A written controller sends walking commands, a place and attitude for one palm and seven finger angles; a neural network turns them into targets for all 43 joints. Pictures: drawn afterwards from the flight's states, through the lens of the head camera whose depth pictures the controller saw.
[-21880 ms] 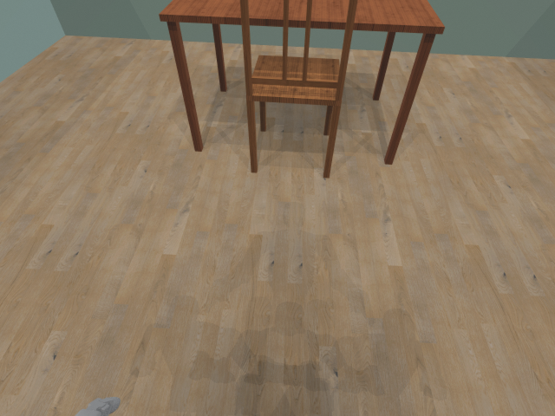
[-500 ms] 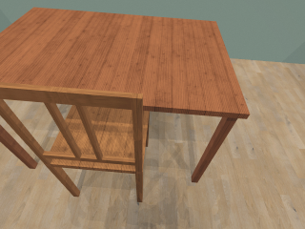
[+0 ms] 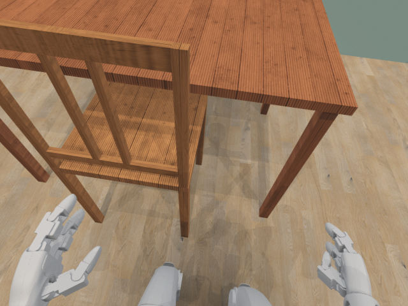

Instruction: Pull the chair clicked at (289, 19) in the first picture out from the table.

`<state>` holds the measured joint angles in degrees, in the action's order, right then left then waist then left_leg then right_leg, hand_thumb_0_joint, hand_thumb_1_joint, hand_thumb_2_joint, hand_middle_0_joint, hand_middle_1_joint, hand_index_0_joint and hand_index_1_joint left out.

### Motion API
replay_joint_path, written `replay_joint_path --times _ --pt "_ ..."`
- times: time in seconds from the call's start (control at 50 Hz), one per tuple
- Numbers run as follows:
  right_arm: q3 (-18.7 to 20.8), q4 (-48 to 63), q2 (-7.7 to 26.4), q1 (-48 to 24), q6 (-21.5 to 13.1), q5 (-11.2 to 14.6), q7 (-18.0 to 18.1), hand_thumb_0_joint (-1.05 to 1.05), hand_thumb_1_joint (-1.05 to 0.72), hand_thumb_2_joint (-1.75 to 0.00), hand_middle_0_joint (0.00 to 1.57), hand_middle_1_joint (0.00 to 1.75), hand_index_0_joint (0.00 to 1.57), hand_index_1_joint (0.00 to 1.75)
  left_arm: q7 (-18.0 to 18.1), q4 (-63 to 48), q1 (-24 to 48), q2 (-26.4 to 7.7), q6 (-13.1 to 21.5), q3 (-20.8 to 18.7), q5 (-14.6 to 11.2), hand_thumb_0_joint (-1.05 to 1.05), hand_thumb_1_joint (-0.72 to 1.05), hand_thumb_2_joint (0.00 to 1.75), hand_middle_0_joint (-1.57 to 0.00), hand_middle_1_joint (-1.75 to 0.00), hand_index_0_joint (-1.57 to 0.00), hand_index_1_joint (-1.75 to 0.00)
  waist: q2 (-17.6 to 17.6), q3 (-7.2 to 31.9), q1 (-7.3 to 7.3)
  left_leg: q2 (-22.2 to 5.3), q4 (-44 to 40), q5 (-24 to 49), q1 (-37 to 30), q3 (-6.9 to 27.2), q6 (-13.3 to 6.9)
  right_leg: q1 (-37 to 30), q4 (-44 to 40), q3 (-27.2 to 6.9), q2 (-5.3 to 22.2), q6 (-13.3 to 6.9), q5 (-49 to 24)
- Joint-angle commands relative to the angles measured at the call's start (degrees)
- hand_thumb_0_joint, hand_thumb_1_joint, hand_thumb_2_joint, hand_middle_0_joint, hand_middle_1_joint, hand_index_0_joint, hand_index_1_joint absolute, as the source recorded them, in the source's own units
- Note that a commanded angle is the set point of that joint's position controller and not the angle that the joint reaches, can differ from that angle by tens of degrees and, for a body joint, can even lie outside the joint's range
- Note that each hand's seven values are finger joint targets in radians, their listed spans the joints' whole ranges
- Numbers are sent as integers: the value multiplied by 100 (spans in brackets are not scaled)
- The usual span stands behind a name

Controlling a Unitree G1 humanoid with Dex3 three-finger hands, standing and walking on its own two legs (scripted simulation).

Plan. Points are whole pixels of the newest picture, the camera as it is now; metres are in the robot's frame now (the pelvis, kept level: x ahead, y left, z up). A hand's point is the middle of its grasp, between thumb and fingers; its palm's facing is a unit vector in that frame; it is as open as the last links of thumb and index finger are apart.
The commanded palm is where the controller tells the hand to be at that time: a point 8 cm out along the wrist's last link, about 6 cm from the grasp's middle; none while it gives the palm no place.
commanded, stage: raise the hand toward the chair's back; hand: left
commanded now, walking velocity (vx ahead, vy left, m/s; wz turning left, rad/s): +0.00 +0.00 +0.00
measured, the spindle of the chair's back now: (76, 116) +0.47 +0.36 +0.05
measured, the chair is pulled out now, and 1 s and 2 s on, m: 0.00 0.00 0.00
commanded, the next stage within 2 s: aim the fingers beside a spindle in 1.58 s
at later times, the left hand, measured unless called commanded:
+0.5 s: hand (92, 224) +0.23 +0.23 +0.04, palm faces -0.06 -1.00 -0.05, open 14.4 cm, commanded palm +0.21 +0.29 +0.06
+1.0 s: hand (77, 207) +0.25 +0.25 +0.07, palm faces -0.03 -1.00 -0.06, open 16.9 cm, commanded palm +0.23 +0.31 +0.07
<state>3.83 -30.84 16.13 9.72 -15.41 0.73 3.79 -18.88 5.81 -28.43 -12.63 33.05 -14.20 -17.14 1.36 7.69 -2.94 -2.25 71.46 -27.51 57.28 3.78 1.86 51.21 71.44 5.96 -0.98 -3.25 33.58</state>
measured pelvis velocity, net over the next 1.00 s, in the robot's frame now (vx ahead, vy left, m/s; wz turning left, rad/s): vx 0.01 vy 0.05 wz -0.01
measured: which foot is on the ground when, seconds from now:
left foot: down 0.00-1.00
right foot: down 0.00-1.00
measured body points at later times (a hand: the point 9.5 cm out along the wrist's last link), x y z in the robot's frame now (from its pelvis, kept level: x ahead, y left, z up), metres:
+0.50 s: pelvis +0.01 +0.03 +0.01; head +0.09 +0.04 +0.45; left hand +0.23 +0.28 +0.05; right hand +0.17 -0.23 -0.08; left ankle +0.07 +0.14 -0.63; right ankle +0.02 -0.09 -0.63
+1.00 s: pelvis +0.01 +0.05 +0.02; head +0.08 +0.07 +0.46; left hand +0.24 +0.30 +0.08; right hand +0.20 -0.18 -0.05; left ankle +0.07 +0.14 -0.63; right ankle +0.02 -0.09 -0.63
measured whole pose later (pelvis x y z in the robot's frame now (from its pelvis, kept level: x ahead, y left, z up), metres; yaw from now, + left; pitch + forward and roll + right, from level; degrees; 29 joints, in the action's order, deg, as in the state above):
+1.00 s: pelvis +0.01 +0.05 +0.02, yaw -1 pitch +14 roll -5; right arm -1.8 -29.4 12.8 13.2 -10.7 1.1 3.1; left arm -16.9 -1.7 -19.2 -16.2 20.4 -12.0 -15.9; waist -1.8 7.8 0.1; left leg -1.1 67.9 -27.0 55.4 2.2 -1.9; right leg 47.7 64.0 4.4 0.0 0.9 30.7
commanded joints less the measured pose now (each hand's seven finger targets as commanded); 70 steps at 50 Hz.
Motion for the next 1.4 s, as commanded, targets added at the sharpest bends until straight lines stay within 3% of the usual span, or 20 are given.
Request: replay_joint_path --times 0.0,0.06,0.12,0.16,0.18,0.22,0.28,0.36,0.4,0.44,0.52,0.6,0.7,0.86,0.92,1.0,1.1,1.2,1.3,1.38 --pt "-67 495 497 -97 -437 42 167 0 -90 -90 20 30 20 30 -354 -2094 1698 -910 722 385 -169 0 27 63 -14 -20 -14 -20 -792 844 810 97 -459 135 -745 -209 -437 96 -1828 -1142 0 199 323" --pt "-70 435 576 -70 -350 192 269 0 -90 -90 20 30 20 30 -779 -811 1383 -1131 -322 179 -142 0 20 60 -13 -19 -13 -19 -220 480 764 127 -537 -143 -244 -216 -431 -37 -2226 -1321 87 301 796" --pt "-70 705 566 -151 -185 252 301 0 -90 -90 20 30 20 30 -907 -619 1069 -1338 -1486 -371 -335 0 13 57 -12 -18 -12 -18 -148 1053 307 213 -876 335 -580 -202 -445 -829 -2283 -1207 148 314 230" --pt "-33 859 405 -235 -79 218 250 0 -90 -90 20 30 20 30 -656 -1099 731 -1438 -1812 -897 -525 0 8 55 -12 -17 -12 -17 -124 1663 22 241 -1015 890 -898 -218 -417 -1421 -2154 -1082 177 349 -581" --pt "-10 884 307 -250 -52 200 228 0 -90 -90 20 30 20 30 -452 -1294 642 -1394 -1808 -1073 -576 0 6 54 -12 -17 -12 -17 89 1790 -25 214 -992 1090 -917 -218 -395 -1535 -2068 -1052 193 399 -1010" --pt "-3 803 144 -231 -56 133 152 0 -90 -90 20 30 20 30 -56 -1676 588 -1247 -1500 -1179 -564 0 1 52 -11 -16 -11 -16 -100 1905 -120 171 -1024 1535 -1057 -179 -343 -1582 -1748 -866 140 361 -1916" --pt "51 613 125 -135 -48 33 -2 0 -90 -90 20 30 20 30 318 -1629 663 -918 -892 -739 -260 0 -6 49 -10 -15 -10 -15 -180 1401 119 156 -1105 1544 -1187 -173 -315 -898 -1475 -482 16 311 -1892" --pt "56 527 346 -16 -61 39 -42 0 -90 -90 20 30 20 30 49 -988 765 -640 -512 -40 13 0 -15 45 -10 -14 -10 -14 -73 886 482 156 -1021 914 -944 -126 -366 -118 -1487 -418 -13 275 -989" --pt "63 597 469 44 -106 97 9 0 -90 -90 20 30 20 30 -229 -994 888 -683 -511 83 -57 0 -20 43 -9 -13 -9 -13 32 957 534 151 -1025 721 -946 -112 -403 -100 -1589 -482 -16 261 -689" --pt "77 697 534 101 -176 123 52 0 -90 -90 20 30 20 30 -354 -1496 944 -978 -532 -121 -157 0 -24 41 -9 -12 -9 -12 -329 1543 407 155 -1124 879 -1319 -113 -407 -312 -1574 -462 5 234 -860" --pt "40 745 466 73 -178 95 69 0 -90 -90 20 30 20 30 -59 -2336 972 -1246 -566 -504 -234 0 -34 37 -8 -11 -8 -11 -777 1963 213 133 -1342 1267 -1893 -8 -356 -400 -1389 -237 -47 168 -1183" --pt "23 716 399 19 -35 64 20 0 -90 -90 20 30 20 30 390 -2229 793 -1041 -621 -451 -110 0 -43 33 -7 -9 -7 -9 -895 1606 232 99 -1484 1293 -1997 103 -286 -236 -1328 -81 -79 146 -1154" --pt "-46 871 502 64 234 112 -8 0 -90 -90 20 30 20 30 195 -1220 827 -712 -1141 100 136 0 -50 30 -6 -8 -6 -8 -461 746 465 104 -1688 418 -1482 153 -297 -44 -1549 -37 -113 180 -741" --pt "-147 1027 504 129 164 66 22 0 -90 -90 20 30 20 30 127 -2246 1464 -1214 -930 -345 -83 0 -50 30 -6 -8 -6 -8 -866 1518 327 106 -1692 898 -2128 189 -260 -322 -1553 -82 -109 132 -982" --pt "-180 947 486 128 157 39 -12 0 -90 -90 20 30 20 30 295 -2189 1524 -1207 -788 -339 -33 0 -50 30 -6 -8 -6 -8 -1074 1379 364 99 -1718 870 -2150 239 -225 -174 -1493 -58 -98 122 -962" --pt "-172 905 569 139 224 73 -20 0 -90 -90 20 30 20 30 193 -1349 1375 -1053 -1039 -186 50 0 -50 30 -6 -8 -6 -8 -707 1012 449 115 -1778 368 -1710 238 -267 -139 -1597 -53 -112 158 -744" --pt "-141 999 620 169 222 144 26 0 -90 -90 20 30 20 30 -69 -1340 1397 -1149 -1342 -272 -104 0 -50 30 -6 -8 -6 -8 -449 1257 402 158 -1798 553 -1745 106 -318 -533 -1817 -111 -106 181 -835" --pt "-126 915 540 167 141 90 13 0 -90 -90 20 30 20 30 156 -1787 1447 -1312 -983 -536 -167 0 -50 30 -6 -8 -6 -8 -589 1459 305 145 -1664 1047 -1880 61 -301 -608 -1700 -136 -107 154 -1093" --pt "-121 835 550 180 174 71 -41 0 -90 -90 20 30 20 30 278 -1403 1459 -1125 -839 -308 -20 0 -50 30 -6 -8 -6 -8 -699 1048 437 138 -1648 711 -1680 62 -302 -287 -1675 -128 -88 169 -887" --pt "-98 913 599 227 221 115 -30 0 -90 -90 20 30 20 30 100 -1359 1389 -1119 -1027 -223 -20 0 -50 30 -6 -8 -6 -8 -575 1264 448 155 -1646 782 -1715 -7 -327 -498 -1779 -180 -69 195 -989"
